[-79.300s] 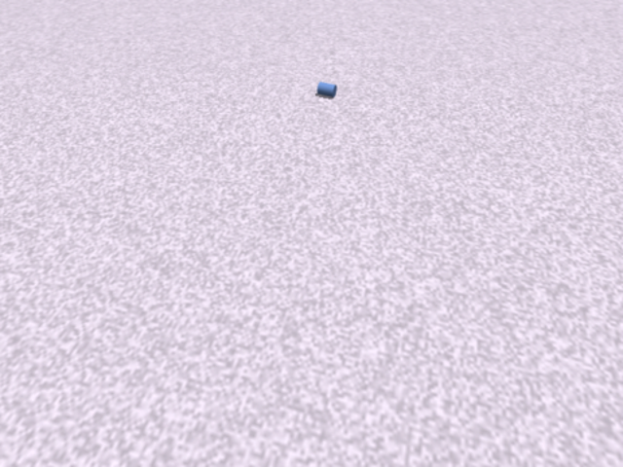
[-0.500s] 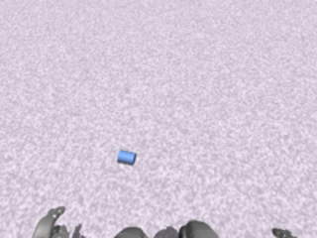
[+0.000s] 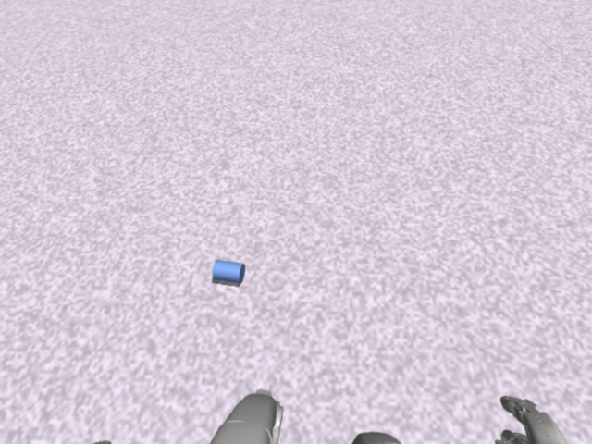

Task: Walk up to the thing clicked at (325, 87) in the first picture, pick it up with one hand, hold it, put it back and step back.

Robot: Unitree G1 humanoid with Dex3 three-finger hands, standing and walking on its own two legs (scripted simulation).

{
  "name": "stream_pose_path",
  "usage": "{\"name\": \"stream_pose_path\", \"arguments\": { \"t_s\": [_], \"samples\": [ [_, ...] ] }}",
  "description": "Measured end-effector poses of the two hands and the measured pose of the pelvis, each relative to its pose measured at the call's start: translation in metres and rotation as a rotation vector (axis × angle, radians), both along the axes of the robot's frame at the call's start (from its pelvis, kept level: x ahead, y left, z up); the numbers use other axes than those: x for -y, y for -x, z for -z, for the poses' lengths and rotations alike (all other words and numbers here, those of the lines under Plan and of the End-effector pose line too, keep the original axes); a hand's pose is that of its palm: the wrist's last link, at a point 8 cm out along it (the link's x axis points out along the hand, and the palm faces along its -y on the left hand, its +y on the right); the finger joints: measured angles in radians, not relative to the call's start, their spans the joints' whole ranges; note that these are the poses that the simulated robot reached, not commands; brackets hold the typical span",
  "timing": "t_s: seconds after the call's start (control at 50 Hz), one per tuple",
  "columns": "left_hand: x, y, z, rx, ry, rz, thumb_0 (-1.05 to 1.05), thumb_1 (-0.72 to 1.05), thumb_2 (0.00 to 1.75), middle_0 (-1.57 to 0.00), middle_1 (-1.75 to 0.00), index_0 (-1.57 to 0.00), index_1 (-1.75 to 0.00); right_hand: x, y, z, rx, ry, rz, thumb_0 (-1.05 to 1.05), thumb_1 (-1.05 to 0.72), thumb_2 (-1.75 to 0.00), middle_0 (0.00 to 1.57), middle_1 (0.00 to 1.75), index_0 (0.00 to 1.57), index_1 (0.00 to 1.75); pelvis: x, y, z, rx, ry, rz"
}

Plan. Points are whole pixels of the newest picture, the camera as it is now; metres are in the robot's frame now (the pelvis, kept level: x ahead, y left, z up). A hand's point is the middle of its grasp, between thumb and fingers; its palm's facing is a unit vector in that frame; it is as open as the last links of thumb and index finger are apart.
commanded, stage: step back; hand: left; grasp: from above
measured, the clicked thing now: (229, 271) +0.72 +0.31 -0.72
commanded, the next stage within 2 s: stand in 1.78 s
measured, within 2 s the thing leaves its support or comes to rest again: neither
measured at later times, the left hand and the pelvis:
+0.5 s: hand out of the picture -0.08 +0.27 -0.14, palm faces +0.05 -0.92 -0.39, open 7.4 cm; pelvis -0.17 -0.01 +0.01, yaw +3 degrees
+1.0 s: hand out of the picture -0.28 +0.26 -0.13, palm faces +0.14 -0.90 -0.42, open 7.4 cm; pelvis -0.31 -0.03 +0.01, yaw +8 degrees
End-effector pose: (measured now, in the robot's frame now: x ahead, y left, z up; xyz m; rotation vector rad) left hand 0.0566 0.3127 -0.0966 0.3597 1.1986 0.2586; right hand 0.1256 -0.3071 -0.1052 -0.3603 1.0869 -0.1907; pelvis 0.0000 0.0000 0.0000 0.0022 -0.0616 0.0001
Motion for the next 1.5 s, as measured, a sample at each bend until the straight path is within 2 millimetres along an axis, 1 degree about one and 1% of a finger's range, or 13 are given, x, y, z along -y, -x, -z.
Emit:
{"name": "stream_pose_path", "arguments": {
  "t_s": [0.06, 0.16, 0.3, 0.38, 0.46, 0.6, 0.68, 0.74, 0.86, 1.0, 1.12, 1.3, 1.5],
  "samples": [
    [0.004, 0.019, -0.010, 0.001, -0.014, -0.013, 0.01, 0.90, 0.89, -0.21, -0.30, -0.20, -0.30, 0.006, 0.032, 0.000, -0.038, -0.003, 0.005, 0.01, -0.91, -0.90, 0.20, 0.30, 0.20, 0.30, 0.002, 0.017, -0.007, -0.010, -0.022, -0.018],
    [0.000, 0.031, -0.016, 0.073, -0.037, -0.009, 0.01, 0.90, 0.89, -0.21, -0.30, -0.20, -0.30, 0.010, 0.088, 0.005, -0.138, 0.019, -0.018, 0.01, -0.91, -0.90, 0.20, 0.30, 0.20, 0.30, 0.003, 0.050, -0.006, -0.022, -0.020, -0.063],
    [-0.014, 0.061, 0.001, 0.138, -0.013, -0.020, 0.01, 0.90, 0.89, -0.21, -0.30, -0.20, -0.30, -0.004, 0.147, 0.007, -0.185, 0.036, -0.050, 0.01, -0.91, -0.90, 0.20, 0.30, 0.20, 0.30, -0.005, 0.106, 0.003, -0.005, -0.028, -0.100],
    [-0.010, 0.091, 0.001, 0.109, 0.005, -0.039, 0.01, 0.90, 0.89, -0.21, -0.30, -0.20, -0.30, -0.008, 0.169, -0.006, -0.152, 0.029, -0.057, 0.01, -0.91, -0.90, 0.21, 0.30, 0.20, 0.30, 0.000, 0.130, -0.005, -0.006, 0.006, -0.093],
    [-0.001, 0.127, 0.001, 0.082, 0.012, -0.037, 0.01, 0.91, 0.89, -0.21, -0.30, -0.20, -0.29, -0.004, 0.177, -0.012, -0.095, 0.031, -0.065, 0.01, -0.91, -0.90, 0.21, 0.30, 0.21, 0.30, 0.007, 0.157, -0.008, -0.016, 0.015, -0.070],
    [0.024, 0.204, 0.007, 0.008, -0.017, -0.013, 0.01, 0.91, 0.89, -0.21, -0.30, -0.20, -0.29, 0.021, 0.195, 0.003, 0.013, 0.002, -0.066, 0.01, -0.91, -0.90, 0.21, 0.30, 0.20, 0.30, 0.029, 0.214, 0.005, -0.006, 0.034, -0.025],
    [0.038, 0.252, -0.004, -0.017, -0.014, -0.032, 0.01, 0.90, 0.89, -0.21, -0.30, -0.20, -0.30, 0.028, 0.224, 0.003, -0.013, -0.016, -0.044, 0.01, -0.91, -0.90, 0.20, 0.30, 0.20, 0.30, 0.038, 0.241, -0.003, -0.009, -0.007, -0.027],
    [0.039, 0.279, -0.012, -0.021, -0.030, -0.053, 0.01, 0.90, 0.89, -0.21, -0.30, -0.20, -0.30, 0.032, 0.252, 0.003, -0.034, -0.022, -0.049, 0.01, -0.91, -0.90, 0.20, 0.30, 0.20, 0.30, 0.040, 0.258, -0.008, -0.017, -0.025, -0.045],
    [0.028, 0.314, -0.018, 0.052, -0.052, -0.094, 0.01, 0.90, 0.89, -0.21, -0.30, -0.20, -0.30, 0.037, 0.311, 0.011, -0.156, 0.001, -0.087, 0.01, -0.91, -0.90, 0.20, 0.30, 0.20, 0.30, 0.038, 0.287, -0.006, -0.018, -0.015, -0.110],
    [0.010, 0.354, -0.007, 0.018, -0.021, -0.134, 0.01, 0.90, 0.89, -0.21, -0.30, -0.20, -0.30, 0.024, 0.356, 0.004, -0.174, 0.002, -0.074, 0.01, -0.91, -0.90, 0.20, 0.30, 0.20, 0.30, 0.027, 0.308, -0.007, -0.006, -0.020, -0.139],
    [0.018, 0.363, -0.002, -0.018, 0.018, -0.120, 0.01, 0.91, 0.89, -0.20, -0.30, -0.20, -0.29, 0.021, 0.361, -0.003, -0.131, -0.016, -0.066, 0.01, -0.91, -0.90, 0.21, 0.30, 0.20, 0.30, 0.034, 0.311, -0.011, -0.005, -0.012, -0.116],
    [0.044, 0.352, -0.001, 0.034, 0.036, -0.122, 0.01, 0.90, 0.89, -0.21, -0.30, -0.20, -0.30, 0.028, 0.329, 0.003, -0.109, -0.019, -0.089, 0.01, -0.91, -0.90, 0.20, 0.30, 0.20, 0.30, 0.040, 0.304, -0.009, -0.004, 0.014, -0.121],
    [0.020, 0.326, 0.009, 0.000, 0.053, -0.115, 0.01, 0.90, 0.89, -0.21, -0.30, -0.20, -0.30, 0.007, 0.307, -0.003, -0.099, 0.005, -0.081, 0.01, -0.91, -0.90, 0.20, 0.30, 0.20, 0.30, 0.016, 0.285, -0.008, -0.024, -0.005, -0.115]
  ]
}}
